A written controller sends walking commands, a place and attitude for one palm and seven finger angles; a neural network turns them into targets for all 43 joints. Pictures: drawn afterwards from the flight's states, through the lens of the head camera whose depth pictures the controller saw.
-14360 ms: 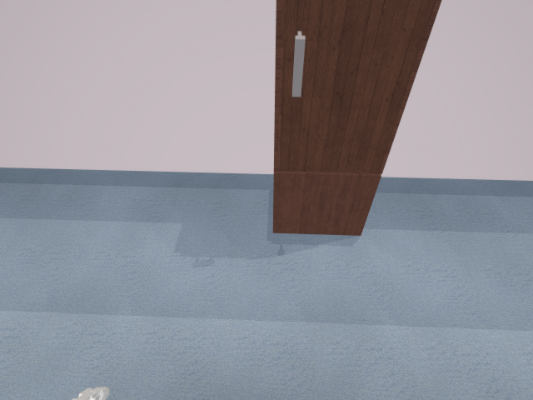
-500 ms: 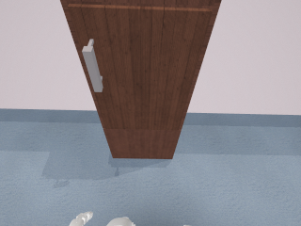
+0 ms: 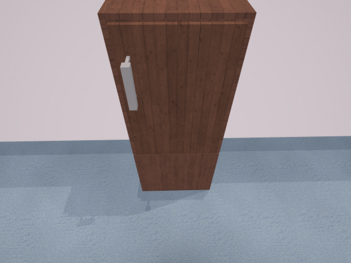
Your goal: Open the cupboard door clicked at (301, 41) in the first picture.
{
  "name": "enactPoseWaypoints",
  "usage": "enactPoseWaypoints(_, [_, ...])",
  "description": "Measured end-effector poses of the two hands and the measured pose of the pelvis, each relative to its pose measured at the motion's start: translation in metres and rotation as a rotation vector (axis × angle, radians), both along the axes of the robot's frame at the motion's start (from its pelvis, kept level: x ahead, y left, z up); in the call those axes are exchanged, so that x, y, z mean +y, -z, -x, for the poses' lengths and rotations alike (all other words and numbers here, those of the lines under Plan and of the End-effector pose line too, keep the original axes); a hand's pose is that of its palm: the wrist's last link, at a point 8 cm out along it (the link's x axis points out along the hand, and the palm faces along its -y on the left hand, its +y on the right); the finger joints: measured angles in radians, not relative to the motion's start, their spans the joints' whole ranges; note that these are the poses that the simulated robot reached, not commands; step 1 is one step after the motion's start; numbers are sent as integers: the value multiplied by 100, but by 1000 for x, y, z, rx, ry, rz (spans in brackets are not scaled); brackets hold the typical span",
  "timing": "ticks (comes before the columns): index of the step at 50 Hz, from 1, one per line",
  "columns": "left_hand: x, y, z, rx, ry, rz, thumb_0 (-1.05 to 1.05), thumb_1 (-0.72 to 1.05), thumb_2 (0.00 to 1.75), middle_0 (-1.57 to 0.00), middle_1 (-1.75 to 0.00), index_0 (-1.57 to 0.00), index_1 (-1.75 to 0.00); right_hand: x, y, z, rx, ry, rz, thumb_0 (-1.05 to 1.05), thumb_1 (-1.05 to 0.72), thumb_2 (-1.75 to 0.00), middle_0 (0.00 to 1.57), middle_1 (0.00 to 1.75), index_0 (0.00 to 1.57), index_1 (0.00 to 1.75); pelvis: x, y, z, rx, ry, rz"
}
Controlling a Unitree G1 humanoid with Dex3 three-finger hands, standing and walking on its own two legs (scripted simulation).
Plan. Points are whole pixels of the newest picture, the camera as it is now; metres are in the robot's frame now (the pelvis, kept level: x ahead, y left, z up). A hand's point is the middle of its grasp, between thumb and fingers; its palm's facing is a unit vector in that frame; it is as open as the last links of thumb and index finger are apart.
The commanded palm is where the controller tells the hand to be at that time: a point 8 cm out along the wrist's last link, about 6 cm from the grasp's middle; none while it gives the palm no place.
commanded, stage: come to a stop and stand still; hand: left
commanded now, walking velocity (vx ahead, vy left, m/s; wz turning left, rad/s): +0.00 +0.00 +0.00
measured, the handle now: (130, 83) +0.60 +0.18 +0.08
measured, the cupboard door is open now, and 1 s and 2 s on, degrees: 0 0 0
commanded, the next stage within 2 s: look again from close up in 0.92 s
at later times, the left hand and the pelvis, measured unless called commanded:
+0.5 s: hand out of the picture -0.13 +0.15 -0.17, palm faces +0.12 -0.98 -0.18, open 7.4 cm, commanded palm none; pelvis -0.05 +0.00 +0.00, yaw +1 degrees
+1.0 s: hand out of the picture -0.08 +0.17 -0.17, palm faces +0.04 -0.98 -0.20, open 7.4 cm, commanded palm none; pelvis -0.06 +0.01 +0.00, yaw +0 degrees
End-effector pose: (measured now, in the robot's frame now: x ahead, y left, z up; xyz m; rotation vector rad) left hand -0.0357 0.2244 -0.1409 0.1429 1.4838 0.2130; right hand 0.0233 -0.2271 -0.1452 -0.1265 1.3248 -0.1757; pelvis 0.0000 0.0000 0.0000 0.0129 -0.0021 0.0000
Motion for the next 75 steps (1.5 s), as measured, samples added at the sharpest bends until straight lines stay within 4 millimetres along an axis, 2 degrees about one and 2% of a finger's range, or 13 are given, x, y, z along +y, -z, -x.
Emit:
enactPoseWaypoints(6, [-15,1,25,0,-8,26,0,90,90,-20,-30,-19,-29,6,7,51,88,27,-29,0,-92,-90,20,30,20,29,0,0,11,-33,-8,24])
enactPoseWaypoints(12, [-27,14,27,-8,21,78,0,90,89,-20,-30,-19,-29,19,5,97,158,73,-37,0,-91,-90,20,30,20,29,-1,3,19,-50,3,26])
enactPoseWaypoints(16, [-32,11,30,-23,13,89,0,90,89,-20,-30,-20,-29,26,2,118,212,74,-47,0,-91,-90,20,30,20,29,0,1,30,-31,2,17])
enactPoseWaypoints(19, [-32,5,46,-14,-19,76,0,90,89,-20,-30,-20,-29,26,3,124,233,58,-56,0,-91,-90,20,30,20,29,1,-1,39,-20,-5,15])
enactPoseWaypoints(24, [-31,0,95,60,-82,50,-1,90,89,-20,-30,-20,-29,21,6,115,196,37,-56,0,-91,-90,20,30,20,29,-1,-2,50,-25,-23,15])
enactPoseWaypoints(27, [-28,7,110,117,-78,57,0,90,89,-20,-30,-19,-29,18,5,108,141,60,-40,0,-91,-90,20,30,20,29,0,2,51,-26,-10,29])
enactPoseWaypoints(31, [-21,21,93,79,-44,86,0,90,90,-20,-30,-19,-29,23,6,106,97,62,-9,0,-91,-90,20,30,20,29,7,8,52,-8,-17,51])
enactPoseWaypoints(38, [-10,14,47,-59,2,87,0,91,89,-20,-30,-19,-29,45,-2,112,119,12,-24,1,-92,-90,20,30,20,29,16,0,63,-5,6,9])
enactPoseWaypoints(45, [3,3,44,-48,23,38,1,92,90,-20,-30,-19,-29,44,0,114,123,27,-53,1,-92,-90,20,30,20,29,13,-3,64,-2,6,1])
enactPoseWaypoints(52, [-6,-1,50,-36,25,25,0,91,90,-20,-30,-19,-29,28,3,105,113,10,-53,1,-92,-90,20,30,20,29,5,-3,63,-4,2,7])
enactPoseWaypoints(58, [-13,6,51,-61,30,29,0,91,90,-20,-30,-19,-29,7,4,84,41,-38,-20,1,-92,-90,20,30,20,29,0,3,63,-7,-21,16])
enactPoseWaypoints(67, [-15,7,32,-158,30,24,0,91,89,-20,-30,-20,-29,-8,-2,48,-84,-68,13,1,-92,-90,20,30,20,29,-7,4,63,-31,-21,13])
enactPoseWaypoints(75, [-8,3,26,-205,40,7,0,91,89,-20,-30,-20,-29,-12,-7,46,-110,-83,16,0,-92,-90,20,30,20,29,-11,2,71,-38,-21,13])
